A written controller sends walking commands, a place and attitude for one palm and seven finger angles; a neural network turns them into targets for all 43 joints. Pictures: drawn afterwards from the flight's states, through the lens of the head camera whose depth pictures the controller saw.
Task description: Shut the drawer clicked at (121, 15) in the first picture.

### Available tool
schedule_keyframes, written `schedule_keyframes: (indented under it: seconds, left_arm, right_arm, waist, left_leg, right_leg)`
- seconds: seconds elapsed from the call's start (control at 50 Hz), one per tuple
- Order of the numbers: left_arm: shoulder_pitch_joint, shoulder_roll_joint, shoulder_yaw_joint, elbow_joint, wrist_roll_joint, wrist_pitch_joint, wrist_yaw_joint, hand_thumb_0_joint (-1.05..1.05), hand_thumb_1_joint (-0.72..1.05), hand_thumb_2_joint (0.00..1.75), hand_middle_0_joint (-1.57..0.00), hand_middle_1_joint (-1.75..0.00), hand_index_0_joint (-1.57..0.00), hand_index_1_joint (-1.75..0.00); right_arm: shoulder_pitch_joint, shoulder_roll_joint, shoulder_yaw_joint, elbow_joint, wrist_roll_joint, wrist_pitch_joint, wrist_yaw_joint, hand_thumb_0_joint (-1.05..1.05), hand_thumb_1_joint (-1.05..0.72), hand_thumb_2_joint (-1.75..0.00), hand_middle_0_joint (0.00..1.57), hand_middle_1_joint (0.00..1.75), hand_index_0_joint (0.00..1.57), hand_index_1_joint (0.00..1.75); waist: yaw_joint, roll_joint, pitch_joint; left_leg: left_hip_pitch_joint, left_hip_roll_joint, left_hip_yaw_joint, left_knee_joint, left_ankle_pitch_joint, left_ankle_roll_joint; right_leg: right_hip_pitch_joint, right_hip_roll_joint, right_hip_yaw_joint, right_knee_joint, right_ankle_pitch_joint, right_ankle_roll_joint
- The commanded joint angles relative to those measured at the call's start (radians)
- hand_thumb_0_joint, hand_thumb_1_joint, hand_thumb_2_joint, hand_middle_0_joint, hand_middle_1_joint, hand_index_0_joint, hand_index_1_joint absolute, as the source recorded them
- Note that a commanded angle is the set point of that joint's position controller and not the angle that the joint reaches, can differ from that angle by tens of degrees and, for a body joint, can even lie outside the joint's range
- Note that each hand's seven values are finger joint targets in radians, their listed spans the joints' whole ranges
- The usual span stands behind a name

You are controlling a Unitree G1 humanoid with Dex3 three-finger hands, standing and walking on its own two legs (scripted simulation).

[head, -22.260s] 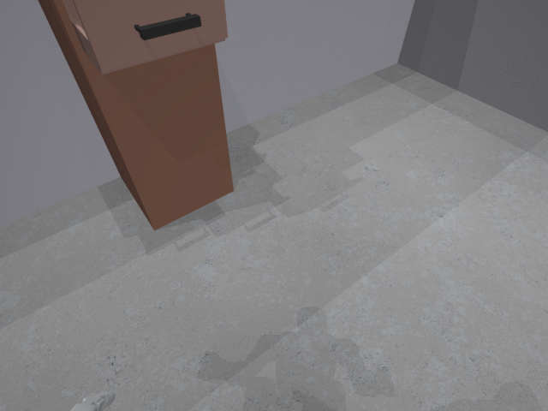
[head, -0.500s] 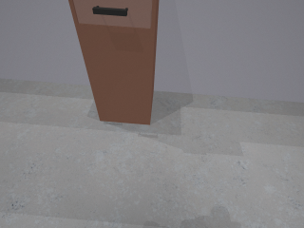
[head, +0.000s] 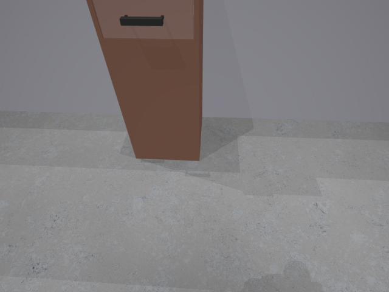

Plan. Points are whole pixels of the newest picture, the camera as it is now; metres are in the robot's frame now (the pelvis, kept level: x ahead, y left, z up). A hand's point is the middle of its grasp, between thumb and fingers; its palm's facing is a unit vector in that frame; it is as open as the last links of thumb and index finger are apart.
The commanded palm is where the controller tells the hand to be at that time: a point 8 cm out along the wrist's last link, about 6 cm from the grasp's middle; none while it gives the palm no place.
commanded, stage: let the arm hang, fingers relaxed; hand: left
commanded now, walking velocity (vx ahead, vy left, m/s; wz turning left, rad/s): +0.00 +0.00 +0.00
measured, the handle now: (142, 19) +1.02 +0.26 +0.14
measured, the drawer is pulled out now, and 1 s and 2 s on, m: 0.00 0.00 0.00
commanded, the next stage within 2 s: look to check the result in 0.32 s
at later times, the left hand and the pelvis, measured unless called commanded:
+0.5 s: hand out of the picture +0.07 +0.19 -0.16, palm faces +0.00 -0.96 -0.28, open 7.4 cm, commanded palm none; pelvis +0.02 -0.02 +0.00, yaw +0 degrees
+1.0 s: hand out of the picture +0.10 +0.20 -0.15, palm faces +0.00 -0.95 -0.32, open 7.4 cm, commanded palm none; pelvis +0.04 -0.03 +0.01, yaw +0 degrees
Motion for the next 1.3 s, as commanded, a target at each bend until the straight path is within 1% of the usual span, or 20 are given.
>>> schedule_keyframes:
  seconds: [0.0,0.06,0.08,0.14,0.16,0.18,0.36,0.46,0.5,0.66,0.72,0.8,0.82,0.86,0.96,1.0,1.14,1.18,1.22,1.28]
  left_arm:
    - [0.005,0.144,0.022,-0.032,0.0,-0.024,0.009,0.0,0.9,0.9,-0.2,-0.3,-0.2,-0.3]
    - [-0.016,0.15,0.024,-0.034,0.0,-0.028,0.009,0.0,0.9,0.9,-0.2,-0.3,-0.2,-0.3]
    - [-0.02,0.153,0.026,-0.036,-0.001,-0.03,0.009,0.0,0.9,0.9,-0.2,-0.3,-0.2,-0.3]
    - [-0.04,0.158,0.027,-0.04,-0.002,-0.034,0.009,0.0,0.9,0.9,-0.2,-0.3,-0.2,-0.3]
    - [-0.043,0.16,0.027,-0.04,-0.003,-0.036,0.009,0.0,0.9,0.9,-0.2,-0.3,-0.2,-0.3]
    - [-0.052,0.164,0.028,-0.041,-0.003,-0.036,0.008,0.0,0.9,0.9,-0.2,-0.3,-0.2,-0.3]
    - [-0.088,0.186,0.029,-0.042,-0.004,-0.043,0.006,0.0,0.9,0.9,-0.2,-0.3,-0.2,-0.3]
    - [-0.101,0.2,0.029,-0.04,-0.005,-0.045,0.005,0.0,0.9,0.9,-0.2,-0.3,-0.2,-0.3]
    - [-0.106,0.207,0.03,-0.038,-0.006,-0.046,0.005,0.0,0.9,0.9,-0.2,-0.3,-0.2,-0.3]
    - [-0.121,0.231,0.029,-0.034,-0.006,-0.05,0.004,0.0,0.9,0.9,-0.2,-0.3,-0.2,-0.3]
    - [-0.129,0.243,0.031,-0.035,-0.006,-0.052,0.005,0.0,0.9,0.9,-0.2,-0.3,-0.2,-0.3]
    - [-0.135,0.248,0.03,-0.034,-0.007,-0.053,0.004,0.0,0.9,0.9,-0.2,-0.3,-0.2,-0.3]
    - [-0.136,0.251,0.031,-0.036,-0.006,-0.053,0.005,0.0,0.9,0.9,-0.2,-0.3,-0.2,-0.3]
    - [-0.147,0.255,0.03,-0.036,-0.007,-0.052,0.003,0.0,0.9,0.9,-0.2,-0.3,-0.2,-0.3]
    - [-0.151,0.264,0.033,-0.039,-0.006,-0.056,0.003,0.0,0.9,0.9,-0.2,-0.3,-0.2,-0.3]
    - [-0.16,0.27,0.033,-0.041,-0.007,-0.056,0.003,0.0,0.9,0.9,-0.2,-0.3,-0.2,-0.3]
    - [-0.172,0.279,0.032,-0.047,-0.006,-0.056,0.002,0.0,0.9,0.9,-0.2,-0.3,-0.2,-0.3]
    - [-0.172,0.282,0.031,-0.047,-0.007,-0.056,0.001,0.0,0.9,0.9,-0.2,-0.3,-0.2,-0.3]
    - [-0.177,0.286,0.033,-0.05,-0.007,-0.058,0.002,0.0,0.9,0.9,-0.2,-0.3,-0.2,-0.3]
    - [-0.181,0.287,0.033,-0.051,-0.008,-0.058,0.001,0.0,0.9,0.9,-0.2,-0.3,-0.2,-0.3]
  right_arm:
    - [0.025,-0.132,-0.023,-0.026,-0.002,-0.021,-0.01,0.0,-0.9,-0.9,0.2,0.3,0.2,0.3]
    - [0.013,-0.128,-0.022,-0.019,-0.002,-0.024,-0.009,0.0,-0.9,-0.9,0.2,0.3,0.2,0.3]
    - [0.014,-0.128,-0.022,-0.02,-0.002,-0.025,-0.009,0.0,-0.9,-0.9,0.2,0.3,0.2,0.3]
    - [0.002,-0.131,-0.023,-0.018,-0.002,-0.026,-0.009,0.0,-0.9,-0.9,0.2,0.3,0.2,0.3]
    - [-0.006,-0.134,-0.022,-0.015,-0.003,-0.027,-0.009,0.0,-0.9,-0.9,0.2,0.3,0.2,0.3]
    - [-0.008,-0.134,-0.022,-0.015,-0.002,-0.028,-0.009,0.0,-0.9,-0.9,0.2,0.3,0.2,0.3]
    - [-0.046,-0.163,-0.025,-0.01,-0.003,-0.027,-0.008,0.0,-0.9,-0.9,0.2,0.3,0.2,0.3]
    - [-0.062,-0.181,-0.024,-0.009,-0.002,-0.027,-0.008,0.0,-0.9,-0.9,0.2,0.3,0.2,0.3]
    - [-0.067,-0.191,-0.025,-0.009,-0.002,-0.025,-0.008,0.0,-0.9,-0.9,0.2,0.3,0.2,0.3]
    - [-0.095,-0.219,-0.026,-0.008,-0.002,-0.024,-0.008,0.0,-0.9,-0.9,0.2,0.3,0.2,0.3]
    - [-0.101,-0.232,-0.026,-0.01,0.0,-0.023,-0.006,0.0,-0.9,-0.9,0.2,0.3,0.2,0.3]
    - [-0.117,-0.24,-0.024,-0.011,-0.001,-0.027,-0.007,0.0,-0.9,-0.9,0.2,0.3,0.2,0.3]
    - [-0.119,-0.243,-0.026,-0.014,0.0,-0.026,-0.007,0.0,-0.9,-0.9,0.2,0.3,0.2,0.3]
    - [-0.126,-0.247,-0.023,-0.013,-0.001,-0.027,-0.006,0.0,-0.9,-0.9,0.2,0.3,0.2,0.3]
    - [-0.136,-0.258,-0.024,-0.015,-0.002,-0.029,-0.006,0.0,-0.9,-0.9,0.2,0.3,0.2,0.3]
    - [-0.139,-0.265,-0.024,-0.016,-0.001,-0.028,-0.006,0.0,-0.9,-0.9,0.2,0.3,0.2,0.3]
    - [-0.151,-0.271,-0.024,-0.018,-0.001,-0.027,-0.004,0.0,-0.9,-0.9,0.2,0.3,0.2,0.3]
    - [-0.154,-0.276,-0.024,-0.018,-0.002,-0.029,-0.004,0.0,-0.9,-0.9,0.2,0.3,0.2,0.3]
    - [-0.153,-0.284,-0.026,-0.024,0.0,-0.027,-0.005,0.0,-0.9,-0.9,0.2,0.3,0.2,0.3]
    - [-0.157,-0.288,-0.025,-0.022,-0.001,-0.031,-0.006,0.0,-0.9,-0.9,0.2,0.3,0.2,0.3]
  waist:
    - [0.003,-0.02,0.051]
    - [0.003,-0.022,0.049]
    - [0.002,-0.036,0.041]
    - [-0.001,-0.032,0.033]
    - [0.001,-0.017,0.023]
    - [-0.001,-0.025,0.018]
    - [-0.004,-0.011,0.007]
    - [-0.006,-0.015,-0.013]
    - [-0.007,-0.035,-0.01]
    - [-0.009,-0.018,-0.026]
    - [-0.01,-0.029,-0.028]
    - [-0.008,-0.017,-0.043]
    - [-0.009,-0.025,-0.042]
    - [-0.008,-0.021,-0.029]
    - [-0.007,-0.027,-0.052]
    - [-0.008,-0.039,-0.045]
    - [-0.009,-0.024,-0.038]
    - [-0.008,-0.022,-0.046]
    - [-0.011,-0.038,-0.052]
    - [-0.009,-0.024,-0.068]
  left_leg:
    - [-0.09,0.145,-0.156,-0.163,-0.158,-0.002]
    - [-0.077,0.137,-0.141,-0.15,-0.106,-0.005]
    - [-0.068,0.136,-0.136,-0.144,-0.08,-0.006]
    - [-0.047,0.134,-0.13,-0.134,-0.039,-0.008]
    - [-0.036,0.134,-0.127,-0.13,-0.019,-0.009]
    - [-0.034,0.135,-0.128,-0.13,-0.013,-0.011]
    - [-0.001,0.14,-0.122,-0.131,0.016,-0.017]
    - [0.022,0.146,-0.123,-0.137,0.032,-0.019]
    - [0.024,0.146,-0.121,-0.137,0.021,-0.02]
    - [0.055,0.152,-0.119,-0.136,0.05,-0.022]
    - [0.056,0.153,-0.118,-0.137,0.057,-0.024]
    - [0.066,0.158,-0.119,-0.146,0.08,-0.025]
    - [0.068,0.159,-0.121,-0.143,0.089,-0.024]
    - [0.063,0.16,-0.121,-0.152,0.08,-0.026]
    - [0.081,0.161,-0.121,-0.15,0.102,-0.026]
    - [0.078,0.16,-0.123,-0.154,0.098,-0.027]
    - [0.079,0.163,-0.119,-0.159,0.096,-0.029]
    - [0.086,0.163,-0.12,-0.158,0.103,-0.028]
    - [0.091,0.164,-0.119,-0.153,0.106,-0.029]
    - [0.099,0.167,-0.118,-0.157,0.126,-0.029]
  right_leg:
    - [0.011,-0.071,0.1,-0.086,-0.121,-0.036]
    - [0.018,-0.078,0.107,-0.095,-0.107,-0.038]
    - [0.026,-0.081,0.107,-0.1,-0.095,-0.039]
    - [0.028,-0.084,0.113,-0.108,-0.083,-0.041]
    - [0.034,-0.086,0.115,-0.11,-0.065,-0.041]
    - [0.042,-0.086,0.114,-0.111,-0.061,-0.041]
    - [0.059,-0.092,0.123,-0.139,-0.036,-0.044]
    - [0.072,-0.092,0.123,-0.144,-0.012,-0.043]
    - [0.072,-0.093,0.125,-0.156,-0.027,-0.043]
    - [0.083,-0.096,0.134,-0.163,0.028,-0.046]
    - [0.09,-0.096,0.131,-0.164,0.046,-0.044]
    - [0.111,-0.098,0.129,-0.157,0.091,-0.045]
    - [0.11,-0.096,0.125,-0.156,0.1,-0.045]
    - [0.108,-0.098,0.125,-0.161,0.088,-0.043]
    - [0.125,-0.101,0.128,-0.163,0.125,-0.044]
    - [0.126,-0.101,0.128,-0.166,0.122,-0.042]
    - [0.126,-0.101,0.133,-0.17,0.123,-0.042]
    - [0.13,-0.101,0.134,-0.17,0.129,-0.042]
    - [0.133,-0.098,0.135,-0.17,0.142,-0.041]
    - [0.147,-0.102,0.133,-0.163,0.17,-0.044]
